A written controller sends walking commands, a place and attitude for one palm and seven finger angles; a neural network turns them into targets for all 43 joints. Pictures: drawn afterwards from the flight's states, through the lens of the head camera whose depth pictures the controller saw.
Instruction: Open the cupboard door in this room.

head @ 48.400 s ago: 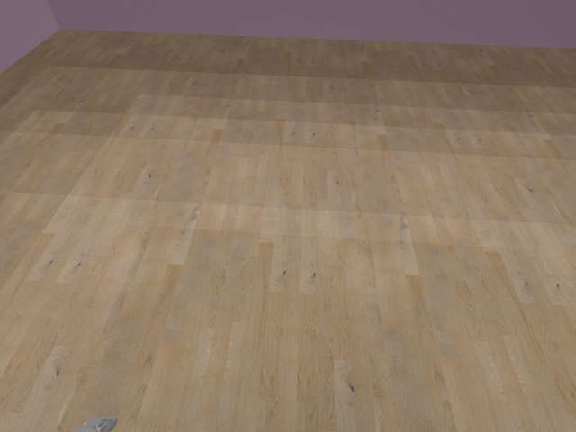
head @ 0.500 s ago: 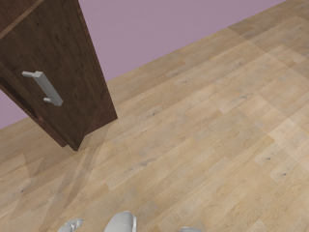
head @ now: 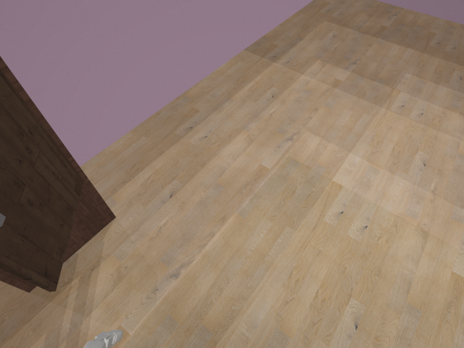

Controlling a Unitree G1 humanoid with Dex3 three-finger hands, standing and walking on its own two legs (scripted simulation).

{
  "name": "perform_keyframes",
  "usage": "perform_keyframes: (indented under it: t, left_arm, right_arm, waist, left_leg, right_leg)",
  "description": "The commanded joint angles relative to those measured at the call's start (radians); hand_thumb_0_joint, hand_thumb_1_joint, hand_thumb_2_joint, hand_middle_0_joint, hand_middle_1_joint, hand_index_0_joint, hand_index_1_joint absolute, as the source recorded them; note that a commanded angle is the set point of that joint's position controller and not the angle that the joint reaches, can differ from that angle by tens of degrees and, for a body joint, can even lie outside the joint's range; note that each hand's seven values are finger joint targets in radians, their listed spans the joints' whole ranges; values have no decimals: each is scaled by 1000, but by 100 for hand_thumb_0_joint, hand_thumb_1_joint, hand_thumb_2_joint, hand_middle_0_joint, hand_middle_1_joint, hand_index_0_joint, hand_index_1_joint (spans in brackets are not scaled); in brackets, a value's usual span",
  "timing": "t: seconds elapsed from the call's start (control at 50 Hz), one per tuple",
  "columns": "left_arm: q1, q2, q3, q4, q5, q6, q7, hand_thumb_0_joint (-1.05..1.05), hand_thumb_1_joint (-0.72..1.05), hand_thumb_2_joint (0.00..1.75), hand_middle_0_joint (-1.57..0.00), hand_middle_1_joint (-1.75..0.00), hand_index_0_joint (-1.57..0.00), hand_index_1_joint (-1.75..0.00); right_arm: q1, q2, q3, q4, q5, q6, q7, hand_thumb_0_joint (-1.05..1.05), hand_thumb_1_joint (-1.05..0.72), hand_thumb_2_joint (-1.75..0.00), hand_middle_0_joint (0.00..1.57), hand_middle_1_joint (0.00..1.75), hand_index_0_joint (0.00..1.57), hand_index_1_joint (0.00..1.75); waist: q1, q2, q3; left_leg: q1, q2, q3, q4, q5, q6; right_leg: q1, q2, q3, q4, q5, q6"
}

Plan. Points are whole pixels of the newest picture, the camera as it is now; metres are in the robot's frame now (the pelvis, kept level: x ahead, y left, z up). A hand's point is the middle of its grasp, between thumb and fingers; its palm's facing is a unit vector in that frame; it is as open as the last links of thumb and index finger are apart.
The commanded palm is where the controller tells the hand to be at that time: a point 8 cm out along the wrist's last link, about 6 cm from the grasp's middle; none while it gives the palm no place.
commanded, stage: walk to a spot facing it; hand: left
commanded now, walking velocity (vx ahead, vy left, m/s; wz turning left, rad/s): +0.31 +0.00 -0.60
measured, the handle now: out of the picture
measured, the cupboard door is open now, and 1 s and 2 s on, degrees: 44 44 44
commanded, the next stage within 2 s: turn to face it in 1.52 s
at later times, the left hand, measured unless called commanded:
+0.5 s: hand (149, 297) +0.23 +0.20 -0.18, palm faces -0.24 -0.96 -0.17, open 7.3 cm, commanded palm none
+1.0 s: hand (248, 186) +0.51 -0.02 -0.15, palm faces -0.44 -0.88 -0.19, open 7.2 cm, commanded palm none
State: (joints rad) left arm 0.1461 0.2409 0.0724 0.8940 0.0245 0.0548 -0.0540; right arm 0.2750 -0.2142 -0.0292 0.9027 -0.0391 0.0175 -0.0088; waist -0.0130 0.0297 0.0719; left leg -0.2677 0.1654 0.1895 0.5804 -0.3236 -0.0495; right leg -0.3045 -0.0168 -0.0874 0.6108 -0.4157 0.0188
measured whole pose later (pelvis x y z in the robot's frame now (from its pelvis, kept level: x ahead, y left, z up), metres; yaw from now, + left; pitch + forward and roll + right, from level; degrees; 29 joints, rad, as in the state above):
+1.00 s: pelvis +0.34 -0.13 +0.01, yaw -27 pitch +1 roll +0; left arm 0.15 0.17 0.07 0.98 0.00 -0.06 0.00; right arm 0.31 -0.17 -0.05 1.05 -0.03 -0.01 0.00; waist -0.06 0.00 0.07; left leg -0.51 0.14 0.07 1.03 -0.32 -0.05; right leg -0.22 0.03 -0.10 0.44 -0.25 -0.08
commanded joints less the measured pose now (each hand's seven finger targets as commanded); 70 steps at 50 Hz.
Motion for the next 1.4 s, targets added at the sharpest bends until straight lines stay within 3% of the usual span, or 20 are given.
perform_keyframes:
  t: [0.0, 0.08, 0.24, 0.3, 0.32, 0.34, 0.36, 0.5, 0.68, 0.74, 0.76, 0.78, 0.8, 0.92, 1.08, 1.16, 1.2, 1.22, 1.28, 1.38]
  left_arm:
    - [263, 283, 72, 2, -7, -51, 42, 0, 90, 90, -20, -30, -20, -30]
    - [104, 158, 44, -26, -1, -76, 59, 0, 90, 90, -20, -30, -20, -30]
    - [161, 168, 49, 21, 1, -100, 43, 0, 90, 90, -20, -30, -20, -30]
    - [83, 157, 52, 13, -4, -94, 40, 0, 90, 90, -20, -30, -20, -30]
    - [80, 106, 42, 1, -7, -92, 35, 0, 90, 90, -20, -30, -20, -30]
    - [113, 33, 27, -14, -18, -90, 25, 0, 90, 90, -20, -30, -20, -30]
    - [63, 46, 24, -49, -11, -98, 21, 0, 90, 90, -20, -30, -20, -30]
    - [38, -11, 10, -2, 9, -68, -11, 0, 90, 90, -20, -30, -20, -30]
    - [-182, -14, -5, -61, 8, -68, -6, 0, 90, 90, -20, -30, -20, -30]
    - [1, 29, 7, 5, 7, -83, 4, 0, 90, 90, -20, -30, -20, -30]
    - [175, 89, 26, 62, 10, -96, 16, 0, 90, 90, -20, -30, -20, -30]
    - [356, 217, 65, 104, 10, -103, 38, 0, 90, 90, -20, -30, -20, -30]
    - [359, 261, 65, 113, -19, -97, 47, 0, 90, 90, -20, -30, -20, -30]
    - [65, 61, 9, 61, -8, -123, 58, 0, 90, 90, -20, -30, -20, -30]
    - [172, 71, 11, 132, -5, -145, 53, 0, 90, 90, -20, -30, -20, -30]
    - [158, 85, 10, 142, -13, -140, 56, 0, 90, 90, -20, -30, -20, -30]
    - [214, 14, -2, 108, -24, -138, 44, 0, 90, 90, -20, -30, -20, -30]
    - [135, 31, -2, 77, -11, -145, 48, 0, 90, 90, -20, -30, -20, -30]
    - [72, 15, 3, 85, 0, -122, 30, 0, 90, 90, -20, -30, -20, -30]
    - [110, -40, -1, 90, 4, -80, 16, 0, 90, 90, -20, -30, -20, -30]
  right_arm:
    - [-185, -116, -36, -151, 18, -14, 5, 0, -90, -90, 20, 30, 20, 30]
    - [-144, -130, -56, -92, 13, -21, 18, 0, -90, -90, 20, 30, 20, 30]
    - [-186, -85, -48, -108, 22, -56, 22, 0, -90, -90, 20, 30, 20, 30]
    - [-24, -112, -53, -54, 23, -74, 8, 0, -90, -90, 20, 30, 20, 30]
    - [103, -172, -65, -11, 15, -82, -8, 0, -90, -90, 20, 30, 20, 30]
    - [259, -299, -93, 19, -11, -90, -18, 0, -90, -90, 20, 30, 20, 30]
    - [304, -301, -79, 22, -10, -79, -27, 0, -90, -90, 20, 30, 20, 30]
    - [129, -115, -29, 16, 10, -108, -22, 0, -90, -90, 20, 30, 20, 30]
    - [223, -105, -27, 92, -5, -85, -6, 0, -90, -90, 20, 30, 20, 30]
    - [203, -128, -24, 108, 3, -77, -6, 0, -90, -90, 20, 30, 20, 30]
    - [177, -114, -19, 102, 17, -80, 2, 0, -90, -90, 20, 30, 20, 30]
    - [165, -42, -9, 61, 36, -84, 7, 0, -90, -90, 20, 30, 20, 30]
    - [73, -60, -20, 31, 33, -82, 2, 0, -90, -90, 20, 30, 20, 30]
    - [134, 4, -26, 120, 10, -38, 8, 0, -90, -90, 20, 30, 20, 30]
    - [-106, 0, -30, 29, 15, -65, 34, 0, -90, -90, 20, 30, 20, 30]
    - [16, -58, -40, 74, 7, -82, 21, 0, -90, -90, 20, 30, 20, 30]
    - [290, -241, -81, 136, -16, -89, 1, 0, -90, -90, 20, 30, 20, 30]
    - [305, -229, -73, 143, -5, -75, -2, 0, -90, -90, 20, 30, 20, 30]
    - [92, -111, -45, 84, 2, -88, -8, 0, -90, -90, 20, 30, 20, 30]
    - [65, -92, -39, 98, 10, -102, -6, 0, -90, -90, 20, 30, 20, 30]
  waist:
    - [178, -347, -61]
    - [45, -211, -18]
    - [50, -187, -32]
    - [-46, -113, -52]
    - [-97, 21, -99]
    - [-147, 337, -196]
    - [-144, 255, -169]
    - [-3, 117, -79]
    - [-42, 94, 9]
    - [55, 28, -88]
    - [136, -42, -180]
    - [201, -304, -308]
    - [190, -267, -240]
    - [-26, -126, -56]
    - [25, -118, -19]
    - [-63, -73, -69]
    - [-140, 282, -265]
    - [-147, 208, -236]
    - [-45, 67, -12]
    - [15, 88, -30]
  left_leg:
    - [-523, -81, -83, 468, -377, -11]
    - [-419, -35, -179, 490, -57, -21]
    - [-248, -111, -137, 149, 10, -17]
    - [101, -140, -115, -72, 105, -7]
    - [321, -69, -203, -136, 10, 22]
    - [480, 247, -608, -261, -182, 128]
    - [414, 359, -789, -371, -282, 209]
    - [198, 158, -207, -357, 236, 139]
    - [160, 182, -58, -356, 269, 144]
    - [130, 134, 13, -90, 557, 102]
    - [-51, 84, 54, 143, 522, 64]
    - [-349, -75, 95, 511, -86, 12]
    - [-481, -92, -65, 717, -313, 15]
    - [-251, 1, -126, 464, 6, -9]
    - [-270, -52, -98, 106, 108, 11]
    - [70, -124, -47, -80, 166, 53]
    - [527, 265, -557, -191, 201, 238]
    - [435, 331, -651, -286, 133, 278]
    - [123, 255, -469, -387, -68, 201]
    - [60, 147, -155, -428, 101, 161]
  right_leg:
    - [384, -394, 638, -423, -78, -258]
    - [214, -240, 421, -398, -5, -215]
    - [208, -191, 391, -331, 233, -215]
    - [10, -125, 339, -215, 174, -163]
    - [-130, -44, 288, -27, 167, -124]
    - [-331, 102, 113, 341, -127, -59]
    - [-400, 72, 138, 550, -176, -60]
    - [-387, -79, 83, 564, 179, -17]
    - [-191, -49, -19, 81, 202, -43]
    - [143, 30, -80, -43, 206, -86]
    - [452, -35, 13, -72, 185, -133]
    - [711, -347, 477, -182, 168, -250]
    - [631, -451, 644, -312, 271, -310]
    - [103, -230, 184, -398, 347, -206]
    - [256, -229, 191, -366, 470, -203]
    - [181, -170, 111, -118, 688, -144]
    - [-226, 34, -20, 479, 69, -57]
    - [-286, 37, 69, 654, -145, -71]
    - [-377, -89, 128, 726, 75, -48]
    - [-259, -112, 64, 402, 191, -19]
